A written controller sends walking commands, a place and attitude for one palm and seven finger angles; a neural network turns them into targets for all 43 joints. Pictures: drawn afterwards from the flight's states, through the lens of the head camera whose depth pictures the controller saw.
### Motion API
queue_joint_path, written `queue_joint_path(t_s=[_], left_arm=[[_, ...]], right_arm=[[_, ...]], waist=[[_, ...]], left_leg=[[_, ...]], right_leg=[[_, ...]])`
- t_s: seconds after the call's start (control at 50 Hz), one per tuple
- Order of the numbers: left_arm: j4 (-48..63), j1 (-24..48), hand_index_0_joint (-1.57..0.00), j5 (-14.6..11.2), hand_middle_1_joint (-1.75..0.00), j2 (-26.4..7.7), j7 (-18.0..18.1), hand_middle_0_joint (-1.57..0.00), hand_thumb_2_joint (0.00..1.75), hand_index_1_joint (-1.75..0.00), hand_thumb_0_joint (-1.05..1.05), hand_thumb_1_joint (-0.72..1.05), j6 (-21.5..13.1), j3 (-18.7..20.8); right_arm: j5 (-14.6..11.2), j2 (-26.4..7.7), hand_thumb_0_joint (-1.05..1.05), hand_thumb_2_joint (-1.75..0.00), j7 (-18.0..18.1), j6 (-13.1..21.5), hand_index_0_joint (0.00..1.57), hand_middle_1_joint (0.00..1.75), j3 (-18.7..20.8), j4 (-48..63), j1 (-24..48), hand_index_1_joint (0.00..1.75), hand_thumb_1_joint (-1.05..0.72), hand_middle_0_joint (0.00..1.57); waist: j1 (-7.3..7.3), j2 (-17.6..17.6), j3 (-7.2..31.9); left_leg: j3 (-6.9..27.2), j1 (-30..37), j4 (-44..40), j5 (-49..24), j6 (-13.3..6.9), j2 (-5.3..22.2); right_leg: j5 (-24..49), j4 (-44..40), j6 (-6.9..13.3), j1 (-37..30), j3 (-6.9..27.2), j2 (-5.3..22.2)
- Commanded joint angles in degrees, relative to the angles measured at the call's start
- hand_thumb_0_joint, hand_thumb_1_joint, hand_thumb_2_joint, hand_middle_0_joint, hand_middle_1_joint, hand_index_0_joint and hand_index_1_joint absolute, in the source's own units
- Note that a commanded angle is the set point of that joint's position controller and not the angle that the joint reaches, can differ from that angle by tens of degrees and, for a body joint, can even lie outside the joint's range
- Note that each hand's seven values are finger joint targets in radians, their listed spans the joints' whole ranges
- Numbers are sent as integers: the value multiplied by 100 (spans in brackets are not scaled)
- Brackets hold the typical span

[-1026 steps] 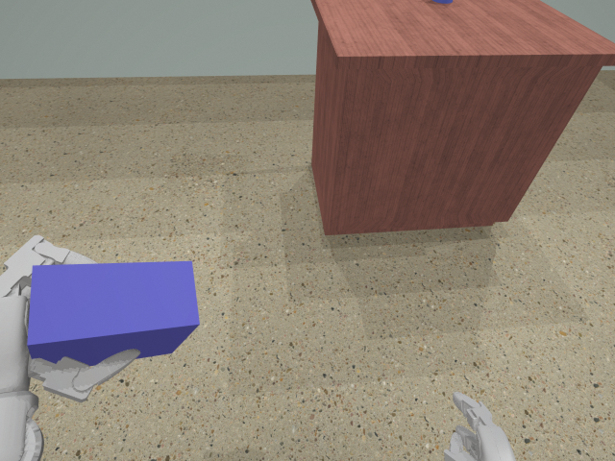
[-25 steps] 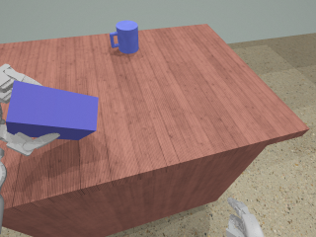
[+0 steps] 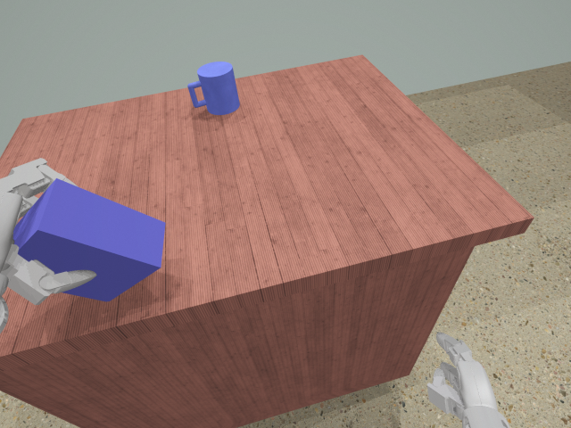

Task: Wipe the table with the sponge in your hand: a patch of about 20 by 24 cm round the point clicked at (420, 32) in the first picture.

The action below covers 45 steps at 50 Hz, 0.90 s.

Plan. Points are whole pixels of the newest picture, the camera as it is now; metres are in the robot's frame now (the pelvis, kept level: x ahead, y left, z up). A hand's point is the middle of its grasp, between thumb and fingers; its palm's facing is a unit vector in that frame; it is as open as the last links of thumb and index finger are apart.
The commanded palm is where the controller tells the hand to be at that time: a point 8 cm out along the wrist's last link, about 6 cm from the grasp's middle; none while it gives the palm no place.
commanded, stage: turn the palm down, sponge in hand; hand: left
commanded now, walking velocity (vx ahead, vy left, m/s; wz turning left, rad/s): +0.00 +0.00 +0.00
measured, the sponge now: (104, 253) +0.26 +0.27 +0.15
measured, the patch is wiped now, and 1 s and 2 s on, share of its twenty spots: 0.00 0.00 0.00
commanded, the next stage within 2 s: move the sponge above the wiping area in 1.58 s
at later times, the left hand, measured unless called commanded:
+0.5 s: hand (32, 220) +0.25 +0.32 +0.22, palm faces +0.29 -0.35 -0.89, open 10.8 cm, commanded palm +0.21 +0.33 +0.28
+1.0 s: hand (5, 191) +0.26 +0.33 +0.25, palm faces +0.27 -0.13 -0.95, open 10.8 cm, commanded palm +0.20 +0.34 +0.32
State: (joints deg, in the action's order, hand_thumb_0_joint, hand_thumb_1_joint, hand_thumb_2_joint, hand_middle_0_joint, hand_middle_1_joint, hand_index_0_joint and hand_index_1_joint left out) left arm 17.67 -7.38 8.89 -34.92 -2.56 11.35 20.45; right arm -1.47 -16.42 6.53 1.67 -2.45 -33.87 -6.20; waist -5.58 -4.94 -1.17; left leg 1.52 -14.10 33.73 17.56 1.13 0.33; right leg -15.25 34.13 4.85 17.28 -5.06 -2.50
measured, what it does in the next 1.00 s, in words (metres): shifts its weight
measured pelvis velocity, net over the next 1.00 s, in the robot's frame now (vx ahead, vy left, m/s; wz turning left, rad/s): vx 0.00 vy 0.06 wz -0.04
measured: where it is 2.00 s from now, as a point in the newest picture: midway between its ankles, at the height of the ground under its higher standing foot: outside the picture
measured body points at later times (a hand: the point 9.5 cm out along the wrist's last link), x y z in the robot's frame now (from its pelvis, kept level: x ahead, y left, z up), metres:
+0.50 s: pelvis +0.01 +0.03 +0.00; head +0.01 -0.01 +0.45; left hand +0.23 +0.33 +0.27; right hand +0.23 -0.20 -0.09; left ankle +0.01 +0.15 -0.73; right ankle +0.04 -0.06 -0.73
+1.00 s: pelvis +0.00 +0.06 +0.01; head -0.01 +0.02 +0.46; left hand +0.24 +0.34 +0.30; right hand +0.26 -0.12 -0.06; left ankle +0.01 +0.15 -0.73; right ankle +0.04 -0.05 -0.73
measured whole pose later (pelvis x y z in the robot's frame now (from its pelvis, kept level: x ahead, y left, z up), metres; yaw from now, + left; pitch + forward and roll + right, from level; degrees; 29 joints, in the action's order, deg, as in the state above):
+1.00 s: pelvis +0.00 +0.06 +0.01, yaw -2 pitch -4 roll +1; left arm 28.5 5.1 38.0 -42.2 -12.5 31.4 4.2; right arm -3.6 -14.6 5.2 -1.8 -6.0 -36.4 0.3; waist -8.9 -5.6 -2.0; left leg -1.1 -7.1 24.1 13.0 -3.1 -4.0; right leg -10.8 26.5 0.8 11.8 -0.6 1.1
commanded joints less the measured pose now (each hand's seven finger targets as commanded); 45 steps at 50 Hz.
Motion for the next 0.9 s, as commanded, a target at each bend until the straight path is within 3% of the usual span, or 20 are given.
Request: queue_joint_path(t_s=[0.0, 0.04, 0.06, 0.08, 0.12, 0.16, 0.2, 0.26, 0.34, 0.36, 0.44, 0.46, 0.52, 0.56, 0.64, 0.66, 0.74, 0.76, 0.8, 0.88], left_arm=[[788, 1004, -120, -59, -160, -1931, -194, -120, 130, -160, 0, 10, -450, 1016], [666, 795, -120, -195, -160, -2178, -282, -120, 130, -160, 0, 10, -385, 1308], [601, 730, -120, -189, -160, -2417, -192, -120, 130, -160, 0, 10, -329, 1590], [844, 784, -120, -205, -160, -2253, -128, -120, 130, -160, 0, 10, -306, 1441], [1097, 485, -120, -96, -160, -2330, 49, -120, 130, -160, 0, 10, -273, 1551], [1344, 361, -120, 101, -160, -2507, 268, -120, 130, -160, 0, 10, -242, 1683], [1357, 290, -120, 232, -160, -2382, 347, -120, 130, -160, 0, 10, -197, 1523], [1441, 562, -120, 401, -160, -2474, 324, -120, 130, -160, 0, 10, -160, 1468], [1616, 739, -120, 636, -160, -2428, 142, -120, 130, -160, 0, 10, -2, 1171], [1688, 870, -120, 728, -160, -2374, 150, -120, 130, -160, 0, 10, 81, 1087], [1844, 1021, -120, 1139, -160, -2357, 78, -120, 130, -160, 0, 10, 385, 818], [1940, 1172, -120, 1253, -160, -2332, 81, -120, 130, -160, 0, 10, 516, 786], [1937, 1405, -120, 1511, -160, -2341, 17, -120, 130, -160, 0, 10, 801, 631], [1710, 1637, -120, 1730, -160, -2295, -51, -120, 130, -160, 0, 10, 1111, 505], [1605, 2203, -120, 2211, -160, -2148, -256, -120, 130, -160, 0, 10, 1490, -54], [1650, 2438, -120, 2328, -160, -2103, -317, -120, 130, -160, 0, 10, 1637, -127], [1921, 2721, -120, 2731, -160, -2040, -600, -120, 130, -160, 0, 10, 1782, -572], [2068, 2901, -120, 2842, -160, -2006, -644, -120, 130, -160, 0, 10, 1857, -580], [2101, 2855, -120, 2968, -160, -2132, -703, -120, 130, -160, 0, 10, 1810, -545], [2166, 3124, -120, 3209, -160, -2345, -710, -120, 130, -160, 0, 10, 1889, -356]], right_arm=[[-47, -475, 0, -90, 75, 303, 20, 30, 272, 919, 848, 30, -90, 20], [-71, -501, 0, -90, 62, 265, 20, 30, 298, 888, 809, 30, -90, 20], [-137, -483, 0, -90, 21, 301, 20, 30, 276, 881, 980, 30, -90, 20], [-78, -487, 0, -90, -3, 256, 20, 30, 312, 922, 881, 30, -90, 20], [-55, -510, 0, -90, -62, 196, 20, 30, 348, 944, 749, 30, -90, 20], [-84, -495, 0, -90, -93, 189, 20, 30, 331, 1001, 903, 30, -90, 20], [-52, -526, 0, -90, -76, 127, 20, 30, 370, 1014, 727, 30, -90, 20], [-128, -527, 0, -90, -8, 194, 20, 30, 347, 1047, 1013, 30, -90, 20], [-116, -583, 0, -90, 81, 194, 20, 30, 395, 1061, 864, 30, -90, 20], [-190, -525, 0, -90, 84, 265, 20, 30, 316, 1132, 1125, 30, -90, 20], [-159, -538, 0, -90, 114, 242, 20, 30, 259, 1119, 942, 30, -90, 20], [-245, -469, 0, -90, 85, 308, 20, 30, 155, 1181, 1295, 30, -90, 20], [-164, -495, 0, -90, 60, 232, 20, 30, 144, 1067, 1147, 30, -90, 20], [-262, -419, 0, -90, 4, 249, 20, 30, 9, 1063, 1567, 30, -90, 20], [-200, -445, 0, -90, -13, 110, 20, 30, -6, 943, 1530, 30, -90, 20], [-299, -367, 0, -90, -53, 163, 20, 30, -117, 1027, 1962, 30, -90, 20], [-235, -390, 0, -90, -35, 42, 20, 30, -59, 984, 1864, 30, -90, 20], [-316, -287, 0, -90, -70, 128, 20, 30, -163, 1085, 2283, 30, -90, 20], [-218, -353, 0, -90, -68, 82, 20, 30, -86, 961, 1947, 30, -90, 20], [-178, -383, 0, -90, -105, 59, 20, 30, -112, 892, 2110, 30, -90, 20]], waist=[[99, 1008, 884], [-2, 953, 942], [-102, 677, 932], [-95, 483, 1113], [-124, 274, 1223], [-163, 155, 1266], [-59, 501, 1208], [-47, 590, 1161], [-55, 458, 1441], [-108, 164, 1377], [-117, 164, 1396], [-179, -48, 1266], [-169, -37, 1245], [-230, -159, 934], [-185, -255, 980], [-229, -429, 983], [-228, -428, 1307], [-270, -456, 1316], [-276, -338, 1506], [-371, -360, 1463]], left_leg=[[-80, -613, -3, -352, -173, 53], [7, -852, 105, -321, -130, 70], [10, -867, 166, -381, -91, 46], [52, -923, 253, -447, -49, 66], [91, -924, 317, -611, -33, 69], [84, -935, 404, -627, -33, 9], [113, -988, 450, -477, -55, 37], [35, -802, 429, -586, -133, 9], [-37, -442, 184, -1134, -224, 29], [-109, -276, 114, -1291, -238, -16], [17, 45, -424, -1463, -276, 22], [18, 147, -485, -1570, -264, 2], [147, 225, -771, -1712, -213, 75], [213, 206, -990, -1506, -167, 81], [385, 297, -1349, -1255, -118, 163], [373, 315, -1383, -1149, -109, 121], [532, 502, -1580, -1284, -102, 157], [540, 505, -1616, -1138, -132, 153], [569, 582, -1605, -1480, -133, 170], [552, 441, -1624, -1551, -166, 151]], right_leg=[[-731, -1267, -682, -962, 1765, 1039], [-340, -1174, -781, -1143, 1903, 1203], [-253, -1164, -724, -1191, 2005, 1225], [194, -1040, -749, -1343, 2035, 1354], [813, -814, -720, -1331, 1988, 1330], [828, -750, -663, -1265, 2137, 1289], [568, -767, -689, -1068, 2128, 1288], [192, -805, -627, -838, 2075, 1145], [798, -541, -578, -869, 1440, 939], [768, -527, -482, -776, 1370, 799], [1005, -430, -463, -756, 649, 559], [985, -459, -382, -716, 673, 468], [1053, -557, -384, -887, 498, 463], [697, -689, -307, -790, 534, 351], [568, -776, -307, -877, 417, 345], [526, -768, -219, -910, 532, 263], [649, -777, -233, -1128, 455, 282], [623, -713, -163, -1184, 581, 168], [775, -743, -184, -1298, 510, 238], [880, -771, -89, -1501, 618, 226]])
